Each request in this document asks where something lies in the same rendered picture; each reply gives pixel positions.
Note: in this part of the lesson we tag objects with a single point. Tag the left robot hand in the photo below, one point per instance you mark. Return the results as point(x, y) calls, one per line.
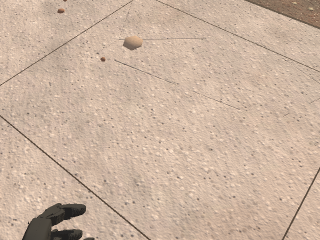
point(40, 228)

